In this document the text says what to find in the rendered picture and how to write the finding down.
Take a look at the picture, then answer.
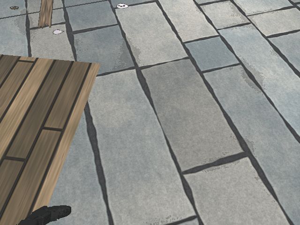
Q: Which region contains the left robot hand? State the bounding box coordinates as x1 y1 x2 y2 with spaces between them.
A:
16 205 71 225

